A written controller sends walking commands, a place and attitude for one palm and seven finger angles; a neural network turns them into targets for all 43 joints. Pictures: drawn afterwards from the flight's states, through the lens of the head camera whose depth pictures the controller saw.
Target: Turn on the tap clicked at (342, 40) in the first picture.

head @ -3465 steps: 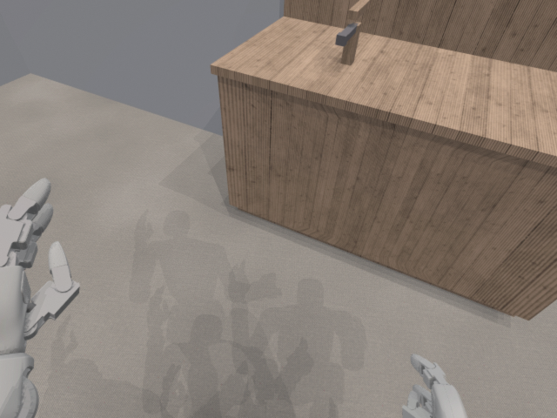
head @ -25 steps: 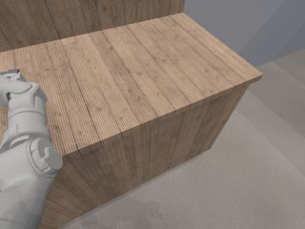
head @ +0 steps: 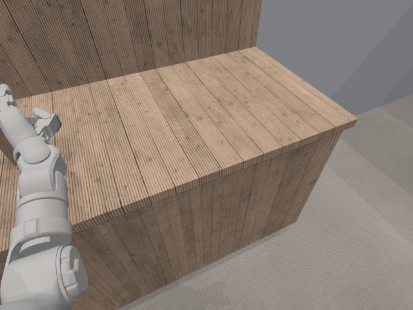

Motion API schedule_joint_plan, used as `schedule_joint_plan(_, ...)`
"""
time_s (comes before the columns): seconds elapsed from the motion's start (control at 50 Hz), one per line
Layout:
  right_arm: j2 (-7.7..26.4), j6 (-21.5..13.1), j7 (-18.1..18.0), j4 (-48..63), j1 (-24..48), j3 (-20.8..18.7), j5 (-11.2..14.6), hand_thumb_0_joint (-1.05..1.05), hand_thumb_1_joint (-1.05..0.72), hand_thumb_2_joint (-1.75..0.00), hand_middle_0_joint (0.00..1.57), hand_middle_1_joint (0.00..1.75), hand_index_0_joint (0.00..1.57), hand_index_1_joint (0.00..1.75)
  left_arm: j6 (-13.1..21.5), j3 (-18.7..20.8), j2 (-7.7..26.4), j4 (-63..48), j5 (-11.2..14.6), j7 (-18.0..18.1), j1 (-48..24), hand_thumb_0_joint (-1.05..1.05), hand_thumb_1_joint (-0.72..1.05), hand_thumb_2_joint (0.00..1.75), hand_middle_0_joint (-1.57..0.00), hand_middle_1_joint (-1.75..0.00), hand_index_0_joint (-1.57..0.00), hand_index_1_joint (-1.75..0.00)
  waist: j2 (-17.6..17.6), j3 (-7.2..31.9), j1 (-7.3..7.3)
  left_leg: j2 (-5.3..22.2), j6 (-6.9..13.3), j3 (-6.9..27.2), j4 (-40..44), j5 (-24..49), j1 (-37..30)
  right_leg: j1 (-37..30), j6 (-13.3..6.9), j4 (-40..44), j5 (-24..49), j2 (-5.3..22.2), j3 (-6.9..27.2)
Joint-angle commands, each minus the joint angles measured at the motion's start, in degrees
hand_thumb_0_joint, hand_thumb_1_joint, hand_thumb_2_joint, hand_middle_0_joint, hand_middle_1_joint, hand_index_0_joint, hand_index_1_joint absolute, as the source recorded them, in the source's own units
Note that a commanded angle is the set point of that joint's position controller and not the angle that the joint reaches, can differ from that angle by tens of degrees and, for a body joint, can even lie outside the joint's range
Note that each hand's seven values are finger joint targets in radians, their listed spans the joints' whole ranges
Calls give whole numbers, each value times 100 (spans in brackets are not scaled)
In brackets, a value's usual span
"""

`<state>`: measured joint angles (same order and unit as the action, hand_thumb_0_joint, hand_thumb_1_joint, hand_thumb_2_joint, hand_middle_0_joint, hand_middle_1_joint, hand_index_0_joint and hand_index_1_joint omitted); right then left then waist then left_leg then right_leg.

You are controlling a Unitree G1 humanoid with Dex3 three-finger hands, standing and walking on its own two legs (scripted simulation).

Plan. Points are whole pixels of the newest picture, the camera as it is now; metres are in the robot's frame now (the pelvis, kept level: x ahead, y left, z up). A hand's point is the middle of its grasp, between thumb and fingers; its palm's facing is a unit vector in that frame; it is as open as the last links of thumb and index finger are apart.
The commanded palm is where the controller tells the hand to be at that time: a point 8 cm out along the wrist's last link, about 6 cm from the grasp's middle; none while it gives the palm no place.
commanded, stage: draw the hand back beside the body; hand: left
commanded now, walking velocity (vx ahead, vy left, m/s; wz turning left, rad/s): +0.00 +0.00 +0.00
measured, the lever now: (51, 123) +0.49 +0.35 +0.11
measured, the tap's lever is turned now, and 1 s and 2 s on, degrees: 67 67 67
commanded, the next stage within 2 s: step back with the hand held close in 1.26 s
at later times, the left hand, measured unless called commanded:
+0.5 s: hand (30, 180) +0.28 +0.27 +0.18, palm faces +0.45 -0.87 -0.20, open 7.7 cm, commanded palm +0.23 +0.30 +0.18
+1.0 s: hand (21, 243) +0.19 +0.24 +0.17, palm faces +0.40 -0.87 -0.30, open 7.5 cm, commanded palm +0.14 +0.28 +0.18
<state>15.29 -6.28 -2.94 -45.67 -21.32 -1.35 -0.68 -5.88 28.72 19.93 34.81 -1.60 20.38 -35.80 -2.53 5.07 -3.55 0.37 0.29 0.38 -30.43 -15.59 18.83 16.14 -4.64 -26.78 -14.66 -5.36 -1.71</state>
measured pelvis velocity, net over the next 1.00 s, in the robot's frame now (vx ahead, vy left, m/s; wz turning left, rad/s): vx -0.02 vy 0.01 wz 0.00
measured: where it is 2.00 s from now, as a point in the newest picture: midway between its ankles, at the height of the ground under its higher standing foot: outside the picture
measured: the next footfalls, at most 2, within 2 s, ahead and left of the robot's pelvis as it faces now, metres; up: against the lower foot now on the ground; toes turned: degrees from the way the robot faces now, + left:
none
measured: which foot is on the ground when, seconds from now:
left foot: down 0.00-1.00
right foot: down 0.00-1.00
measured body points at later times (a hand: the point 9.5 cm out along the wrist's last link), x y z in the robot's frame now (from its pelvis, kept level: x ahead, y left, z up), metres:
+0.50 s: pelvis -0.04 +0.00 +0.01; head -0.07 -0.02 +0.46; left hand +0.25 +0.31 +0.19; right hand +0.14 -0.23 -0.08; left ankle +0.00 +0.11 -0.74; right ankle -0.01 -0.07 -0.74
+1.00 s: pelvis -0.02 +0.01 +0.01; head -0.05 -0.02 +0.46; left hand +0.16 +0.29 +0.18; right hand +0.18 -0.21 -0.07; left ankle +0.00 +0.11 -0.74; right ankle -0.01 -0.07 -0.74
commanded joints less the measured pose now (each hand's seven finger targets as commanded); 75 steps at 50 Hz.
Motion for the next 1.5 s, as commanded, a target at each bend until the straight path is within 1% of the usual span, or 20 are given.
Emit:
schedule_joint_plan(0.0,884,-190,58,829,467,-128,239,0,-90,-90,20,30,20,30,945,-423,2453,-916,256,-731,-1511,0,90,90,-16,-19,-16,-19,-448,1082,336,8,147,-138,512,1723,-713,-1033,373,226,2389,484,288)
schedule_joint_plan(0.06,855,-27,32,1016,649,-106,393,0,-90,-90,20,30,20,30,1000,-1086,1729,-272,492,-1158,-631,0,90,90,-16,-19,-16,-19,973,30,251,38,235,-155,732,511,-276,-798,485,603,1306,560,412)
schedule_joint_plan(0.16,851,141,-11,1311,1069,-76,498,0,-90,-90,20,30,20,30,1203,-1176,1880,-1014,623,-1445,-759,0,90,90,-17,-21,-17,-21,827,1,313,-13,278,-140,787,108,-605,-659,483,958,386,654,607)
schedule_joint_plan(0.28,701,-25,-74,1543,1689,21,419,0,-90,-90,20,30,20,30,1600,-914,2230,-2949,546,-1270,-1411,0,90,90,-18,-23,-18,-23,-442,590,388,-70,208,-45,891,-60,-1131,-724,339,1096,-177,592,592)
schedule_joint_plan(0.34,603,-178,-131,1579,1846,81,342,0,-90,-90,20,30,20,30,1701,-849,2063,-3510,542,-1121,-852,0,90,90,-18,-24,-18,-24,-750,768,442,-70,151,42,985,21,-1311,-910,279,1027,-48,529,486)
schedule_joint_plan(0.38,602,-245,-164,1567,1885,80,306,0,-90,-90,20,30,20,30,1729,-751,2006,-3731,566,-1082,-407,0,90,90,-18,-24,-18,-24,-616,756,488,-55,139,64,1055,23,-1348,-958,269,1055,-17,499,439)
schedule_joint_plan(0.44,521,-269,-202,1541,1909,111,298,0,-90,-90,20,30,20,30,1684,-895,1499,-3483,679,-1143,717,0,90,90,-18,-25,-18,-25,234,291,521,-21,176,5,1163,78,-1164,-1053,312,1105,46,463,394)
schedule_joint_plan(0.54,492,-275,-143,1578,1955,117,307,0,-90,-90,20,30,20,30,1628,-1138,994,-3867,764,-1346,1836,0,90,90,-19,-27,-19,-27,47,-186,564,-8,159,-38,1292,162,-1225,-995,308,1182,155,422,336)
schedule_joint_plan(0.7,433,-402,-110,1704,2038,102,171,0,-90,-90,20,30,20,30,1738,-785,1184,-5539,712,-1362,2752,0,90,90,-20,-29,-20,-29,-282,64,686,-15,122,19,1367,738,-1573,-1280,260,1154,666,380,268)
schedule_joint_plan(0.86,382,-503,-47,1719,1966,54,93,0,-90,-90,20,30,20,30,1702,-947,760,-6316,690,-1394,4497,0,90,90,-20,-30,-20,-30,124,-176,695,-12,117,-49,1233,1140,-1529,-1309,297,1139,1047,404,246)
schedule_joint_plan(0.96,379,-540,-11,1765,1911,7,75,0,-90,-90,20,30,20,30,1713,-933,696,-6815,668,-1429,5413,0,90,90,-20,-30,-20,-30,12,-162,720,-10,122,-74,1142,1294,-1528,-1333,312,1066,1211,433,242)
schedule_joint_plan(1.08,388,-579,-116,1685,1945,3,57,0,-90,-90,20,30,20,30,1690,-788,932,-6914,607,-1312,4739,0,90,90,-20,-30,-20,-30,-38,-380,620,-62,166,-88,1028,953,-1548,-1057,337,1172,883,447,272)
schedule_joint_plan(1.2,315,-605,-116,1661,1941,57,50,0,-90,-90,20,30,20,30,1673,-927,713,-6713,624,-1314,4996,0,90,90,-20,-30,-20,-30,-243,-295,682,-67,137,-41,1053,1079,-1516,-1216,310,1059,1023,480,256)
schedule_joint_plan(1.26,330,-588,-106,1699,1955,37,44,0,-90,-90,20,30,20,30,1643,-884,735,-6611,675,-1338,5167,0,90,90,-20,-30,-20,-30,284,-295,709,-57,173,-55,1011,1095,-1437,-1249,352,1057,1111,493,279)
schedule_joint_plan(1.34,314,-557,-96,1693,1965,35,52,0,-90,-90,20,30,20,30,1639,-838,759,-6586,688,-1361,5181,0,90,90,-20,-30,-20,-30,172,-381,703,-61,167,-85,996,1030,-1382,-1232,363,1086,1057,517,310)
schedule_joint_plan(1.36,342,-542,-112,1666,2002,20,55,0,-90,-90,20,30,20,30,1649,-605,1025,-6647,679,-1323,4880,0,90,90,-20,-30,-20,-30,84,-310,705,-61,168,-102,978,1029,-1424,-1228,351,1105,1069,525,349)
schedule_joint_plan(1.38,376,-461,-96,1933,1951,116,159,0,-90,-90,20,30,20,30,1905,246,1966,-7058,628,-1247,3928,0,90,90,-20,-30,-20,-30,-357,-818,577,-13,196,23,797,633,-1025,-658,397,1344,1364,781,830)
schedule_joint_plan(1.4,392,-375,-119,1842,1864,30,104,0,-90,-90,20,30,20,30,1872,-273,1177,-6425,624,-1330,4965,0,90,90,-20,-30,-20,-30,226,-670,526,52,212,204,529,715,-962,-413,374,1299,1549,1006,841)
schedule_joint_plan(1.44,368,-230,-47,1925,1726,-7,134,0,-90,-90,20,30,20,30,1797,-628,838,-6366,551,-1387,5372,0,90,90,-20,-30,-20,-30,437,-327,487,61,212,161,255,799,-1109,-331,398,1243,1587,1190,982)
schedule_joint_plan(1.48,382,-177,-50,2008,1707,-29,136,0,-90,-90,20,30,20,30,1856,-706,807,-6730,528,-1383,5475,0,90,90,-20,-30,-20,-30,83,65,472,91,196,116,245,1075,-1148,-445,422,1021,1868,1214,892)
